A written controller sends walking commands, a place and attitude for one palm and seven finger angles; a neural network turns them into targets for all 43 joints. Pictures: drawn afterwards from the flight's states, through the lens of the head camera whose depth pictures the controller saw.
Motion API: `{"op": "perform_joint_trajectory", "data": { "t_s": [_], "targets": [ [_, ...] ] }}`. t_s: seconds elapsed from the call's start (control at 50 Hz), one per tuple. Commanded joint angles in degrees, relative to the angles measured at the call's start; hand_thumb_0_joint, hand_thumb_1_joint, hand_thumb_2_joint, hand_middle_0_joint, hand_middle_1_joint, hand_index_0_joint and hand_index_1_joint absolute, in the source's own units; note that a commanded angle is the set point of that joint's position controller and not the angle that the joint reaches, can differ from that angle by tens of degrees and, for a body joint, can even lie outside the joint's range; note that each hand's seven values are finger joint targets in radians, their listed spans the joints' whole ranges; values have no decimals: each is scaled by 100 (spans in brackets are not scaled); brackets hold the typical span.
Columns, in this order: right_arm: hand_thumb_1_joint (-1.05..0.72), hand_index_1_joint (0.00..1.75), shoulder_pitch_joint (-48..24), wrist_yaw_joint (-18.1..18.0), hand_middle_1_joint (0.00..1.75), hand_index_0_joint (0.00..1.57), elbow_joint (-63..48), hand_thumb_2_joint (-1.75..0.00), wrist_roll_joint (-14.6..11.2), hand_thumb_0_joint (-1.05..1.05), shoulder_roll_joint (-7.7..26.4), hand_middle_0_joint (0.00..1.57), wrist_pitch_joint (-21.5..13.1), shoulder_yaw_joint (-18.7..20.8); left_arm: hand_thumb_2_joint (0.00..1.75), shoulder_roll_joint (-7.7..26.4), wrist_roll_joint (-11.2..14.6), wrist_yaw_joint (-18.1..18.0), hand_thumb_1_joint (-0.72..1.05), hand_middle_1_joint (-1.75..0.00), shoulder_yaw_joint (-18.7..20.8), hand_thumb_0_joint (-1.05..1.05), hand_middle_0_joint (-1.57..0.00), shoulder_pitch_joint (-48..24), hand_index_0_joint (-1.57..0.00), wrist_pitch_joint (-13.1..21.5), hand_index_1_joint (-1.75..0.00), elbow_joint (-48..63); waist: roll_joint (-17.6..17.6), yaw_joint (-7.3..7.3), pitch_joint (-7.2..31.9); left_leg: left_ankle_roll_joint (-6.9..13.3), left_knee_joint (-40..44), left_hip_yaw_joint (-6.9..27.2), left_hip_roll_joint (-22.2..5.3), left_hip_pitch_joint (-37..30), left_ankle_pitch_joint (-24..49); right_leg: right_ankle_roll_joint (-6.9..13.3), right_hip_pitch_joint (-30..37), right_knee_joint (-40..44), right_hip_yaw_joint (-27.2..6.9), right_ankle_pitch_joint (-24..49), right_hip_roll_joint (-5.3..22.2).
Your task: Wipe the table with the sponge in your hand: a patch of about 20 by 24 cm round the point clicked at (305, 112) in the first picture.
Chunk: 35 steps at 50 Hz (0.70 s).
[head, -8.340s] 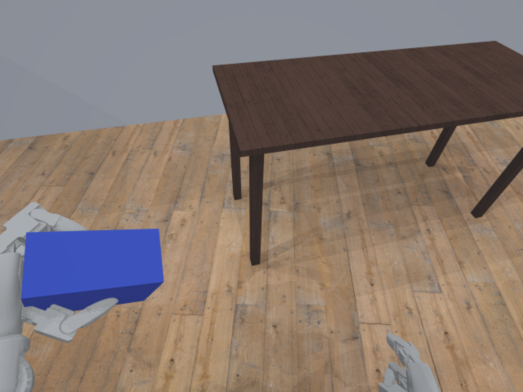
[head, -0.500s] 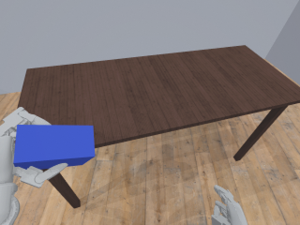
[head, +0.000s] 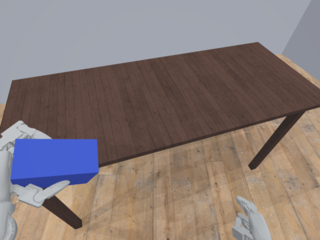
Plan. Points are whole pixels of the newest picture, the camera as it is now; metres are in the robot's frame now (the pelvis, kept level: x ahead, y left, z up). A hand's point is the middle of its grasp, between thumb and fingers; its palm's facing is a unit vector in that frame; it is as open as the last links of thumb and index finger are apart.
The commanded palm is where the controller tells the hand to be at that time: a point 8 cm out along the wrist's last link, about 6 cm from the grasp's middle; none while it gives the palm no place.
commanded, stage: come to a stop and stand still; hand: left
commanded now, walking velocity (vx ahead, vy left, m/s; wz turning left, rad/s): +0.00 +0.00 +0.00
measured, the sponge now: (69, 164) +0.23 +0.21 +0.13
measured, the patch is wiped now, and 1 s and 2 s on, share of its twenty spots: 0.00 0.00 0.00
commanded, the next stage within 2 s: look again from close up in 0.10 s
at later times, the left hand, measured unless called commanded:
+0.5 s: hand (25, 174) +0.19 +0.26 +0.15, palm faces +0.38 -0.85 -0.35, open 10.4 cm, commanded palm +0.14 +0.30 +0.17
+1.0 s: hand (37, 155) +0.23 +0.26 +0.14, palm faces +0.38 -0.85 -0.36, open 10.4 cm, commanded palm +0.18 +0.30 +0.17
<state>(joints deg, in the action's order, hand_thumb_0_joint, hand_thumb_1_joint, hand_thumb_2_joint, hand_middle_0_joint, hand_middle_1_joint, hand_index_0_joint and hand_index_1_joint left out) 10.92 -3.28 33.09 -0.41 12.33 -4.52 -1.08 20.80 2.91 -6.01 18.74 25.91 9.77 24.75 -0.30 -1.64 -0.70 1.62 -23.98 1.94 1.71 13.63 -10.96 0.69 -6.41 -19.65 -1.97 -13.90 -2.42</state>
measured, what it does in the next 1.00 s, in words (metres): stands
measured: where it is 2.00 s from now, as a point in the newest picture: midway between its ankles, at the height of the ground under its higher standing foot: outside the picture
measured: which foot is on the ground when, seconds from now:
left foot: down 0.00-1.00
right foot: down 0.00-1.00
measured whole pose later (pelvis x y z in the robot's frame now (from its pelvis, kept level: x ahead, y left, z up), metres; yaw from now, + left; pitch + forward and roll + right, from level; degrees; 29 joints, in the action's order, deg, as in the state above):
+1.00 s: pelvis +0.01 +0.02 -0.02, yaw -1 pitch +0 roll -2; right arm 13.7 -2.3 35.1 -0.7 13.3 -4.6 0.0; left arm 19.9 2.0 -6.3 18.7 24.4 12.2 24.5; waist -0.8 -1.0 0.4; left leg 3.9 -38.4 0.2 2.8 17.7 -20.1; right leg -0.6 -10.3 -33.5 -2.9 -22.8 -1.7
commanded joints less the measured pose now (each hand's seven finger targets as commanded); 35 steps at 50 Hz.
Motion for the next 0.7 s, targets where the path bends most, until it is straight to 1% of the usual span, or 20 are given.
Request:
{"op": "perform_joint_trajectory", "data": {
  "t_s": [0.0,0.04,0.06,0.1,0.14,0.18,0.24,0.26,0.3,0.34,0.36,0.42,0.44,0.46,0.5,0.54,0.6,0.64,0.66,0.68],
  "targets": [
    [-90,30,-482,-69,30,20,-914,-90,2,0,609,20,-257,225,130,946,104,-161,10,-160,675,0,-120,-429,-120,339,-160,1191,-108,11,924,-84,35,38,-277,-922,1876,-76,-139,275,-34,2025,380],
    [-90,30,-549,-82,30,20,-899,-90,10,0,626,20,-243,243,130,1059,88,-167,10,-160,763,0,-120,-437,-120,325,-160,1242,-226,1,932,-74,45,-3,-260,-970,1709,-73,-196,356,-66,1951,383],
    [-90,30,-494,-80,30,20,-898,-90,4,0,593,20,-226,218,130,921,99,-163,10,-160,633,0,-120,-522,-120,337,-160,1270,-141,23,918,-79,95,65,-276,-884,1734,-66,-79,305,-1,1907,385],
    [-90,30,-490,-80,30,20,-914,-90,-2,0,599,20,-217,226,130,930,102,-163,10,-160,627,0,-120,-528,-120,332,-160,1211,-252,24,832,-84,151,47,-260,-890,1641,-76,-161,361,-14,1766,350],
    [-90,30,-541,-86,30,20,-898,-90,9,0,634,20,-227,228,130,1054,98,-164,10,-160,734,0,-120,-509,-120,326,-160,1240,-280,2,823,-89,199,77,-267,-875,1523,-72,-191,398,-13,1623,336],
    [-90,30,-507,-84,30,20,-933,-90,-6,0,587,20,-204,205,130,901,111,-153,10,-160,590,0,-120,-504,-120,316,-160,1185,-181,19,794,-77,245,103,-287,-832,1483,-80,-146,391,5,1567,335],
    [-90,30,-533,-90,30,20,-909,-90,8,0,626,20,-202,219,130,1024,105,-157,10,-160,718,0,-120,-432,-120,298,-160,1111,-195,-1,753,-85,293,101,-272,-800,1290,-80,-184,477,5,1434,315],
    [-90,30,-508,-79,30,20,-920,-90,-1,0,588,20,-185,201,130,871,107,-143,10,-160,566,0,-120,-473,-120,300,-160,1156,-202,16,760,-74,311,130,-294,-747,1241,-73,-109,437,23,1401,343],
    [-90,30,-481,-79,30,20,-910,-90,-9,0,609,20,-182,213,130,911,103,-150,10,-160,589,0,-120,-553,-120,316,-160,1156,-192,23,724,-91,389,156,-284,-724,1092,-80,-146,457,33,1231,300],
    [-90,30,-562,-86,30,20,-916,-90,-6,0,636,20,-217,221,130,1022,94,-143,10,-160,667,0,-120,-564,-120,321,-160,1264,-349,12,736,-93,428,148,-279,-759,981,-78,-189,476,27,1160,288],
    [-90,30,-513,-83,30,20,-908,-90,-12,0,605,20,-221,202,130,884,96,-138,10,-160,524,0,-120,-649,-120,342,-160,1311,-396,35,711,-95,483,205,-303,-686,882,-71,-124,426,61,1053,300],
    [-90,30,-486,-82,30,20,-908,-90,-9,0,622,20,-235,208,130,859,82,-144,10,-160,503,0,-120,-659,-120,356,-160,1239,-385,39,590,-104,619,253,-307,-561,422,-73,-183,477,43,775,260],
    [-90,30,-549,-98,30,20,-898,-90,-1,0,626,20,-260,211,130,1023,77,-154,10,-160,669,0,-120,-596,-120,350,-160,1207,-357,13,576,-107,666,259,-316,-560,289,-77,-219,506,47,706,246],
    [-90,30,-509,-89,30,20,-901,-90,-13,0,602,20,-261,197,130,831,68,-137,10,-160,486,0,-120,-673,-120,372,-160,1259,-336,41,564,-105,718,325,-343,-507,159,-67,-165,450,68,616,251],
    [-90,30,-489,-91,30,20,-888,-90,-11,0,630,20,-285,213,130,861,43,-152,10,-160,508,0,-120,-731,-120,410,-160,1265,-553,44,497,-120,906,437,-388,-388,-234,-77,-173,376,81,427,194],
    [-90,30,-539,-106,30,20,-888,-90,1,0,641,20,-335,213,130,992,28,-157,10,-160,653,0,-120,-690,-120,430,-160,1314,-579,12,540,-107,1031,506,-438,-311,-512,-89,-104,291,89,371,157],
    [-90,30,-454,-79,30,20,-860,-90,18,0,650,20,-363,251,130,817,-1,-149,10,-160,545,0,-120,-562,-120,461,-160,1184,-454,40,638,-2,928,520,-508,-65,-1139,-25,30,99,85,126,232],
    [-90,30,-501,-74,30,20,-841,-90,55,0,700,20,-399,279,130,937,-8,-161,10,-160,673,0,-120,-461,-120,457,-160,1149,-497,52,604,50,839,519,-524,38,-1566,36,-135,18,51,-209,257],
    [-90,30,-482,-62,30,20,-849,-90,44,0,664,20,-401,262,130,757,-14,-148,10,-160,489,0,-120,-570,-120,467,-160,1214,-441,86,509,85,813,570,-550,192,-1817,64,-188,-65,47,-399,280],
    [-90,30,-467,-63,30,20,-825,-90,48,0,695,20,-410,276,130,795,-20,-156,10,-160,524,0,-120,-651,-120,482,-160,1214,-501,96,444,107,831,652,-577,287,-2055,88,-286,-164,25,-585,264]
  ]
}}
